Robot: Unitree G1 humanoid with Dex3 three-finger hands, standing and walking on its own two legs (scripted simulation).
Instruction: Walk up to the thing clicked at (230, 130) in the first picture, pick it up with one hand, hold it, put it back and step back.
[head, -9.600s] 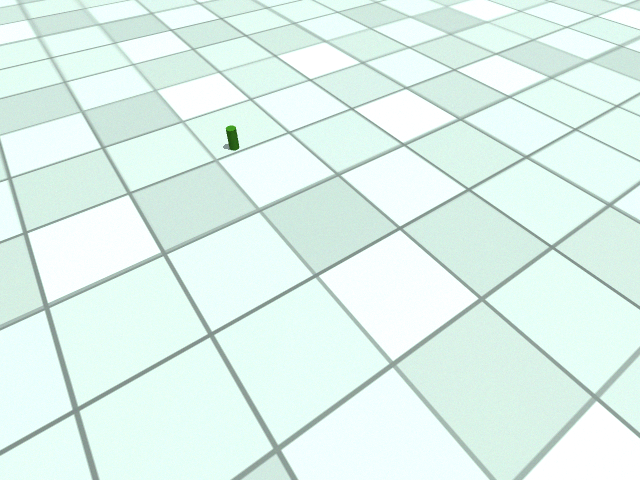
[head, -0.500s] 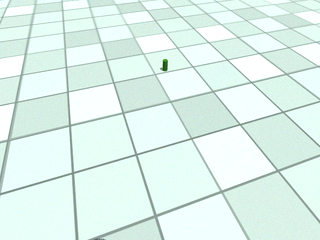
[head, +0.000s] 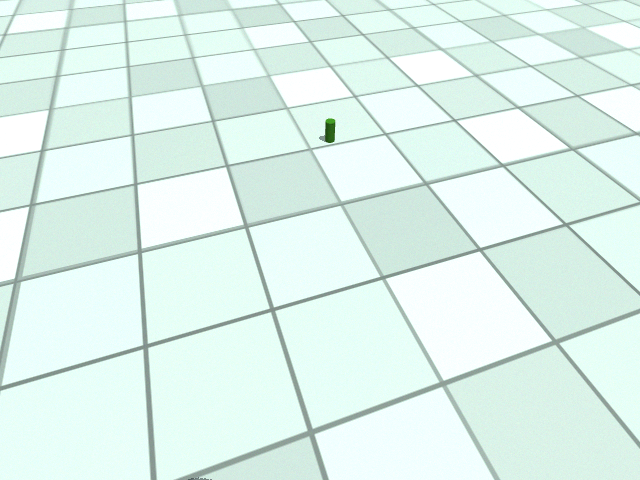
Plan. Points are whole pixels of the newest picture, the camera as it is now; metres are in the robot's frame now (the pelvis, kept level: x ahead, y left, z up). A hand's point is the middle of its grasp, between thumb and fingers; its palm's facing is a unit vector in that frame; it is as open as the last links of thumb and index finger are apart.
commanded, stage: stand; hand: left
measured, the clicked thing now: (330, 130) +1.94 -0.07 -0.72
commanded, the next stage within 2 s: walk up in 0.26 s
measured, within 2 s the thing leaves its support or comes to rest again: neither
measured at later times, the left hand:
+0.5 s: hand out of the picture +0.15 +0.28 -0.13, palm faces -0.23 -0.87 -0.44, open 7.4 cm
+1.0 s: hand (187, 299) +0.48 +0.26 -0.16, palm faces -0.49 -0.71 -0.51, open 7.4 cm
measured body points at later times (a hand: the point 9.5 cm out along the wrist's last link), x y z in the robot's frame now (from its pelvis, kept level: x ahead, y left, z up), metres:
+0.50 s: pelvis +0.04 -0.01 -0.01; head +0.03 -0.04 +0.44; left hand +0.16 +0.32 -0.10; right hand +0.08 -0.36 -0.13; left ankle +0.00 +0.13 -0.75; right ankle +0.04 -0.15 -0.72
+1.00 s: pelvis +0.33 -0.01 -0.04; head +0.34 -0.05 +0.40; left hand +0.50 +0.30 -0.13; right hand +0.30 -0.39 -0.13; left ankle +0.53 +0.04 -0.75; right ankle +0.08 -0.16 -0.74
